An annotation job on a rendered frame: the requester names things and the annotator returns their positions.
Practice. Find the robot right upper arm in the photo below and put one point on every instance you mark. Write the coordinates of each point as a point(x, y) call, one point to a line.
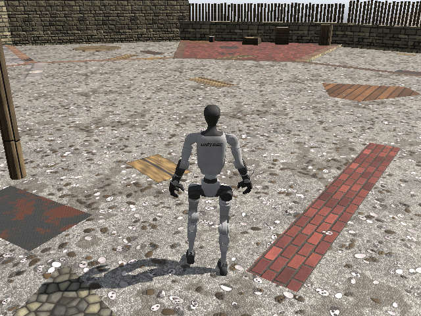
point(236, 150)

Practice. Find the left robot forearm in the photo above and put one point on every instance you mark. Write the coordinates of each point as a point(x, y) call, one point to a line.
point(177, 175)

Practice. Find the right robot shin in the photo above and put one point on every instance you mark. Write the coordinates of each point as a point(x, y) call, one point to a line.
point(224, 244)

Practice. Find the right robot forearm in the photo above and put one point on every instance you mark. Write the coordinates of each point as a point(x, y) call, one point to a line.
point(244, 173)

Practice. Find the robot left thigh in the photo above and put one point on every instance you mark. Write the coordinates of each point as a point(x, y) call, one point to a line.
point(194, 194)

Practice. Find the robot left upper arm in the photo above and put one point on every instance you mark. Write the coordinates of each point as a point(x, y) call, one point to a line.
point(186, 151)

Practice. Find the right robot hand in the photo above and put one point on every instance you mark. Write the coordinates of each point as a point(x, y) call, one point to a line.
point(248, 185)

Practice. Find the left robot hand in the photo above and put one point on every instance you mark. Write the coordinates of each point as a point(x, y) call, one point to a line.
point(173, 187)

